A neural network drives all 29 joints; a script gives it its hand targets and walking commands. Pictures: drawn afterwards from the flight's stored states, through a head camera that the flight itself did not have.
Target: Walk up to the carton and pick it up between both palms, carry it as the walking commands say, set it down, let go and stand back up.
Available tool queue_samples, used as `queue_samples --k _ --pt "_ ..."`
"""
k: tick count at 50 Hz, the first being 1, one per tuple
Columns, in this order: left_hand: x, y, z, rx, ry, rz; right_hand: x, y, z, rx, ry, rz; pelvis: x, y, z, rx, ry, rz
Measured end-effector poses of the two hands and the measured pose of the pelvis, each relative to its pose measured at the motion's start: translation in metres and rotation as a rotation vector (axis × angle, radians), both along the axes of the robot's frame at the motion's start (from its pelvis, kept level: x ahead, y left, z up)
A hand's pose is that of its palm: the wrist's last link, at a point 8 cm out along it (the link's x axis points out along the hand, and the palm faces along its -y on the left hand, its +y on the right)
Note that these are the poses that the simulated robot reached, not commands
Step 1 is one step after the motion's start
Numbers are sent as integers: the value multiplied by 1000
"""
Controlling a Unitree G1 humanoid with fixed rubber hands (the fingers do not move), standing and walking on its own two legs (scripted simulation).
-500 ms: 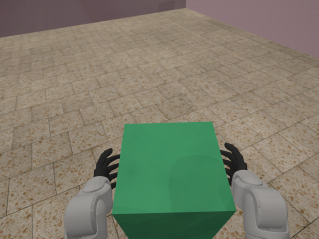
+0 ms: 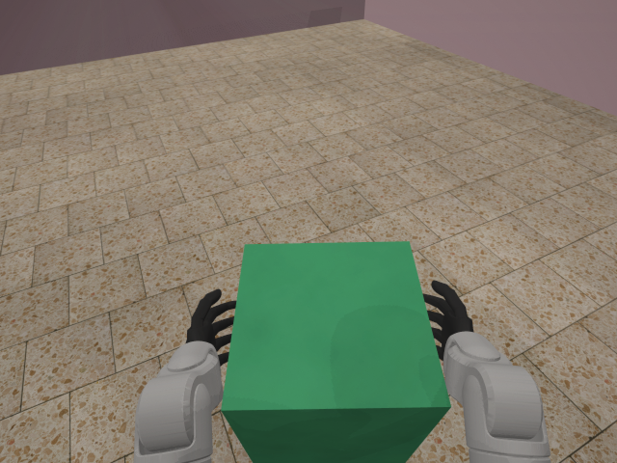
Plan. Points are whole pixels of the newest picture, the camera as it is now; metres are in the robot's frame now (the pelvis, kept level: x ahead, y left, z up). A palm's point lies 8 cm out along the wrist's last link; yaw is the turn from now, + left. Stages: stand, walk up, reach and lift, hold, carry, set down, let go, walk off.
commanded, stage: carry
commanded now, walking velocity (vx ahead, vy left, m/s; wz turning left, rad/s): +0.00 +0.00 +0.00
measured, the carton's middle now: (328, 359) +0.28 +0.00 +0.02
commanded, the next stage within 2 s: none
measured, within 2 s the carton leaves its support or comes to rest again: neither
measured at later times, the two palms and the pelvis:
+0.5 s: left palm (199, 372) +0.24 +0.15 +0.08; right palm (463, 362) +0.24 -0.15 +0.08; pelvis -0.03 +0.00 +0.00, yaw +0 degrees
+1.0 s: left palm (202, 378) +0.23 +0.15 +0.08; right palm (468, 369) +0.23 -0.15 +0.08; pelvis -0.04 +0.00 +0.00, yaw +0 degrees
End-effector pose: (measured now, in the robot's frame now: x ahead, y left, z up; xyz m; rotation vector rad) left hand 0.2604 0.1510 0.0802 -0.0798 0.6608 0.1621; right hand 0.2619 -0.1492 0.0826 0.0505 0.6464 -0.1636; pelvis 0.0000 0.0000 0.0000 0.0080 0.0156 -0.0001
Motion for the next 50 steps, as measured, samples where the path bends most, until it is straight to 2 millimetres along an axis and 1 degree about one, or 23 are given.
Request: queue_samples --k 13,25,37,50 --pt "-15 0 1 4 -5 -2 -15 0 0 1 -5 0 -17 0 1 -2 -2 1" --pt "-25 0 1 7 -6 -2 -25 0 0 4 -5 0 -29 0 1 -4 1 1" --pt "-30 -2 1 9 -6 -6 -31 -2 0 6 -5 -4 -36 -1 1 -5 6 0" --pt "-32 -4 0 12 -7 -9 -33 -4 -1 8 -5 -6 -40 -2 0 -6 10 -1"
